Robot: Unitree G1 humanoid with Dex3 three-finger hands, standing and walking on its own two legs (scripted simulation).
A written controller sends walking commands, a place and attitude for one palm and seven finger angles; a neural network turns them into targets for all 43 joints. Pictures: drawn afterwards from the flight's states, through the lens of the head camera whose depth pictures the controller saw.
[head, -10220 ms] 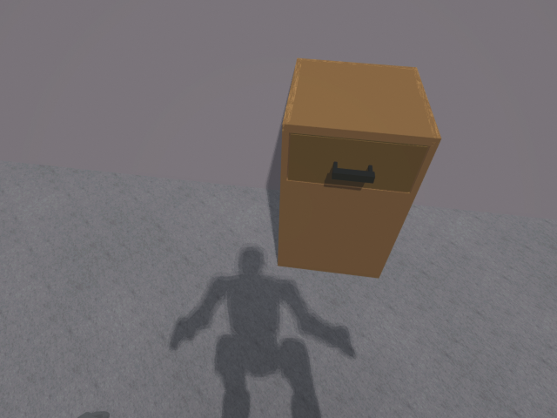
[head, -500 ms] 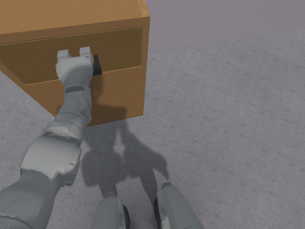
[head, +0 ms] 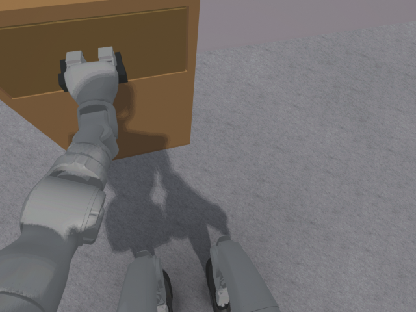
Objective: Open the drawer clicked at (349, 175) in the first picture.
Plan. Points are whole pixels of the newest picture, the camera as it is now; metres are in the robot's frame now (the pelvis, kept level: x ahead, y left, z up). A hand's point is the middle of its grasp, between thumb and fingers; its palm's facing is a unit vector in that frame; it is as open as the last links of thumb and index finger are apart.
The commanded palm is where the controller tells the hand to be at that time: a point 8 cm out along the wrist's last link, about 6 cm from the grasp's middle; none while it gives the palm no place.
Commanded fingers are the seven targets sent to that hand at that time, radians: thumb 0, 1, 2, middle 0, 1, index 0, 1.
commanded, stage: lower the fingers behind the handle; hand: left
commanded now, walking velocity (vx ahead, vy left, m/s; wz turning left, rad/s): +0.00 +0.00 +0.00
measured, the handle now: (93, 69) +0.60 +0.14 -0.02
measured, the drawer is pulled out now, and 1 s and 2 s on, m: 0.00 0.00 0.06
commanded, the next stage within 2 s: close the thumb around the handle in 0.42 s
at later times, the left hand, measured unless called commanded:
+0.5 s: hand (101, 96) +0.55 +0.14 -0.05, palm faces -0.03 -0.02 -1.00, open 13.9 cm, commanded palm +0.53 +0.13 +0.00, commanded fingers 0.00 -0.50 0.30 -0.30 -1.20 -0.30 -1.20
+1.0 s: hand (101, 95) +0.55 +0.14 -0.05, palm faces -0.03 -0.01 -1.00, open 7.9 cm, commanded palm +0.53 +0.12 +0.00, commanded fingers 0.00 0.90 0.90 -0.40 -1.35 -0.40 -1.35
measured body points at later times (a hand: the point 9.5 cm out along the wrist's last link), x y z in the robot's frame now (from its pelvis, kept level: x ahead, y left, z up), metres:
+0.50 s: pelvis +0.00 +0.00 -0.01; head +0.19 +0.01 +0.40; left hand +0.55 +0.13 +0.01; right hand -0.01 -0.25 -0.13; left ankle +0.02 +0.10 -0.59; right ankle +0.03 -0.10 -0.59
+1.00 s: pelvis +0.00 +0.01 -0.01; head +0.19 +0.01 +0.40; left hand +0.55 +0.13 +0.01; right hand -0.02 -0.25 -0.13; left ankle +0.02 +0.10 -0.59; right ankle +0.03 -0.10 -0.59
